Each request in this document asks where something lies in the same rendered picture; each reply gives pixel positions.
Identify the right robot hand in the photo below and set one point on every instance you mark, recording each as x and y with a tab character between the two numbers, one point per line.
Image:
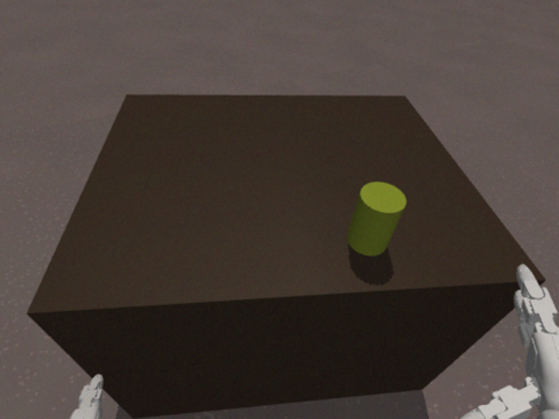
537	314

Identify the can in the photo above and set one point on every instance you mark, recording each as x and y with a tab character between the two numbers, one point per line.
377	212

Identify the left robot hand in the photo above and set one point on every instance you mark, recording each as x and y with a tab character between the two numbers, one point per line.
90	400

